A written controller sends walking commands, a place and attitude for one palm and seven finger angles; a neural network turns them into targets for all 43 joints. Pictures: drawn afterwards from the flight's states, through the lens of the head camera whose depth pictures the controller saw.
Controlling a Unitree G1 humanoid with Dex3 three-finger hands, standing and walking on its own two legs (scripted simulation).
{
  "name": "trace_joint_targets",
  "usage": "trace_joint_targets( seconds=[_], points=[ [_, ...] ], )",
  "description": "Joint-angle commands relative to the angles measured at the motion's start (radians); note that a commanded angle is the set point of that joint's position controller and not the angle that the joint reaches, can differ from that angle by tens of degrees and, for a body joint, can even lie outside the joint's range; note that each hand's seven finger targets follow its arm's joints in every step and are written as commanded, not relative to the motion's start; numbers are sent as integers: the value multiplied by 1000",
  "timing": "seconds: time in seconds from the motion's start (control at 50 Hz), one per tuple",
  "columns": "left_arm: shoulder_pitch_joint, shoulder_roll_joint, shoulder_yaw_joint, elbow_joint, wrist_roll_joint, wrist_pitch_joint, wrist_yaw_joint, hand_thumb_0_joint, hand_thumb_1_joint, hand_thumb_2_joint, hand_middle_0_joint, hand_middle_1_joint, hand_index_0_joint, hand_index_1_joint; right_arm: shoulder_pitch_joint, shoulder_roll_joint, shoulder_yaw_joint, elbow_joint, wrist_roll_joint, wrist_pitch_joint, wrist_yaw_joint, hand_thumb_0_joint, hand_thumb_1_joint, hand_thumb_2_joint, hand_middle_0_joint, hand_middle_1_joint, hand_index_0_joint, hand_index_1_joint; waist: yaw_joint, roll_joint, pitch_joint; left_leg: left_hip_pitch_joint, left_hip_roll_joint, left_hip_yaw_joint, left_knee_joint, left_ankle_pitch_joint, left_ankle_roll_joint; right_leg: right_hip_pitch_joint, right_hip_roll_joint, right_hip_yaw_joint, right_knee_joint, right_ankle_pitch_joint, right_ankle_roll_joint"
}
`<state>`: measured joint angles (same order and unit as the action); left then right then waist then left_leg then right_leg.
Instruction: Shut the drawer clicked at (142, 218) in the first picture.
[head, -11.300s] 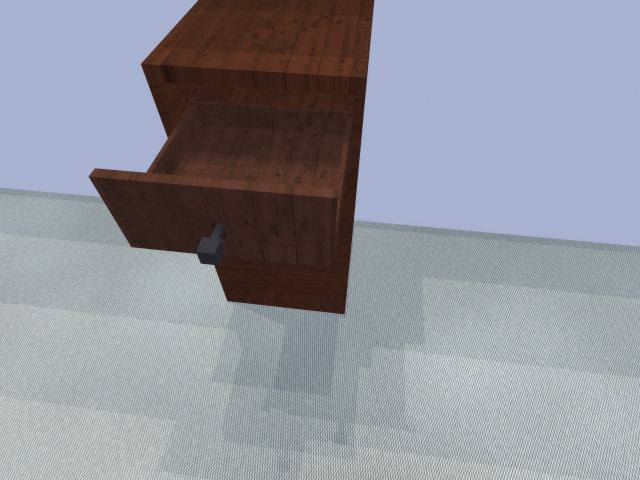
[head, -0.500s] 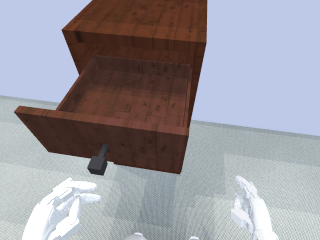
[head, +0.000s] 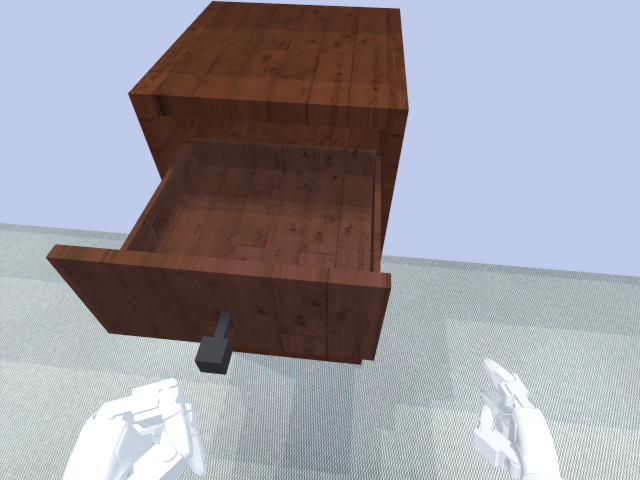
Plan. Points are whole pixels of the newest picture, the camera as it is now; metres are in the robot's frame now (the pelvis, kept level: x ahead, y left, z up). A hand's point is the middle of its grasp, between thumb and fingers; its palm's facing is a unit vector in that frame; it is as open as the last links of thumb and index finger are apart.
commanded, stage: raise the hand and make a fist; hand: left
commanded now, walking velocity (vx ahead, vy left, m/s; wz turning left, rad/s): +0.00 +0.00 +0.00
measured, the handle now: (218, 341) +0.27 +0.15 +0.05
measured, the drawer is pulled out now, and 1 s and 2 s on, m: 0.30 0.30 0.30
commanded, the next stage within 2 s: bring the fist close to the handle in 0.74 s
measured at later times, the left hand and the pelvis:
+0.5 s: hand (182, 454) +0.13 +0.12 +0.15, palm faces -0.02 -1.00 -0.03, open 3.2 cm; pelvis +0.01 +0.01 +0.01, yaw +0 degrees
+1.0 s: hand (196, 460) +0.13 +0.11 +0.13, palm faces +0.01 -1.00 -0.05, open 3.2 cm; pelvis +0.01 -0.01 +0.01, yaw +0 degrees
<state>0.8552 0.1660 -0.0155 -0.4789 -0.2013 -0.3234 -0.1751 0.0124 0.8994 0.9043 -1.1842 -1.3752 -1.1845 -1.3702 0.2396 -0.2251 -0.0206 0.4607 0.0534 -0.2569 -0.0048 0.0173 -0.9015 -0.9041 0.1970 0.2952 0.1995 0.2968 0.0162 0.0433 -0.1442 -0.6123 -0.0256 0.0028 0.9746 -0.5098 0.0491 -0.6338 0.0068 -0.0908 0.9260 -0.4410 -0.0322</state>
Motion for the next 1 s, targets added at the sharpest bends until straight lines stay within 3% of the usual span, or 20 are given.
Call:
trace_joint_targets(
  seconds=[0.0, 0.1, 0.24, 0.28, 0.34, 0.4, 0.58, 0.62, 0.7, 0.78, 0.88, 0.92, 0.98],
  points=[
    [88, 56, 14, -291, 18, -24, 38, 0, 900, 900, -1380, -1578, -1380, -1578, -92, -80, -20, -202, 7, -38, 3, 0, -900, -900, 200, 300, 200, 300, 4, -11, -32, 36, 37, -58, -199, 267, -18, 97, 8, 4, -130, 130, 2],
    [114, 37, -33, -377, 27, 18, 44, 0, 900, 900, -1400, -1600, -1400, -1600, -95, -75, -5, -230, 10, -25, 11, 0, -900, -900, 200, 300, 200, 300, 1, 3, -14, 61, 44, -66, -213, 287, -22, 105, 9, -4, -136, 144, 4],
    [157, 42, -52, -449, 44, 64, 51, 0, 900, 900, -1400, -1600, -1400, -1600, -96, -71, 4, -241, 13, -27, 18, 0, -900, -900, 200, 300, 200, 300, 4, -20, -1, 78, 47, -71, -232, 275, -23, 131, 8, -3, -154, 141, 5],
    [166, 61, -28, -458, 49, 73, 57, 0, 900, 900, -1400, -1600, -1400, -1600, -102, -72, 1, -239, 16, -27, 14, 0, -900, -900, 200, 300, 200, 300, 9, -48, -1, 80, 47, -72, -237, 280, -25, 146, 10, 0, -164, 151, 5],
    [165, 39, -58, -484, 51, 81, 59, 0, 900, 900, -1400, -1600, -1400, -1600, -94, -70, 6, -243, 17, -34, 17, 0, -900, -900, 200, 300, 200, 300, 6, -13, 17, 84, 45, -71, -246, 261, -24, 143, 7, -1, -168, 129, 5],
    [176, 30, -63, -458, 57, 84, 59, 0, 900, 900, -1400, -1600, -1400, -1600, -97, -73, 4, -237, 14, -35, 17, 0, -900, -900, 200, 300, 200, 300, 4, -43, 38, 76, 41, -70, -249, 241, -23, 141, 8, 0, -177, 119, 5],
    [185, 65, -8, -464, 49, 62, 80, 0, 900, 900, -1400, -1600, -1400, -1600, -91, -70, -4, -233, 13, -37, 6, 0, -900, -900, 200, 300, 200, 300, 18, -37, 0, 75, 33, -47, -230, 279, -19, 181, 3, 22, -189, 174, 4],
    [188, 43, -25, -465, 41, 50, 74, 0, 900, 900, -1400, -1600, -1400, -1600, -84, -68, -3, -231, 13, -43, 7, 0, -900, -900, 200, 300, 200, 300, 14, -19, -2, 83, 31, -43, -226, 291, -17, 178, 3, 21, -187, 189, 4],
    [184, 44, -26, -430, 38, 36, 60, 0, 900, 900, -1400, -1600, -1400, -1600, -85, -73, -6, -218, 13, -53, 5, 0, -900, -900, 200, 300, 200, 300, 5, -46, 24, 75, 28, -42, -220, 263, -12, 165, 1, 34, -206, 169, 6],
    [173, 79, 16, -409, 35, 44, 56, 0, 900, 900, -1400, -1600, -1400, -1600, -100, -73, -5, -214, 16, -52, -3, 0, -900, -900, 200, 300, 200, 300, 13, -55, 21, 65, 24, -36, -218, 242, -11, 181, -4, 53, -225, 147, 5],
    [138, 50, 9, -358, 17, 34, 39, 0, 900, 900, -1400, -1600, -1400, -1600, -103, -74, -3, -198, 14, -57, -6, 0, -900, -900, 200, 300, 200, 300, 2, -54, 51, 60, 18, -37, -212, 235, -10, 162, -5, 56, -234, 141, 6],
    [121, 41, -5, -329, 15, 21, 31, 0, 900, 900, -1400, -1600, -1400, -1600, -92, -76, -5, -193, 10, -59, -7, 0, -900, -900, 200, 300, 200, 300, -7, -85, 48, 47, 15, -35, -202, 219, -8, 150, -6, 61, -234, 121, 10],
    [85, 50, -14, -324, 26, 2, 33, 0, 900, 900, -1400, -1600, -1400, -1600, -89, -85, -6, -194, 4, -59, -5, 0, -900, -900, 200, 300, 200, 300, -9, -42, 31, 39, 10, -34, -186, 219, -6, 139, -9, 66, -220, 119, 8]
  ],
)
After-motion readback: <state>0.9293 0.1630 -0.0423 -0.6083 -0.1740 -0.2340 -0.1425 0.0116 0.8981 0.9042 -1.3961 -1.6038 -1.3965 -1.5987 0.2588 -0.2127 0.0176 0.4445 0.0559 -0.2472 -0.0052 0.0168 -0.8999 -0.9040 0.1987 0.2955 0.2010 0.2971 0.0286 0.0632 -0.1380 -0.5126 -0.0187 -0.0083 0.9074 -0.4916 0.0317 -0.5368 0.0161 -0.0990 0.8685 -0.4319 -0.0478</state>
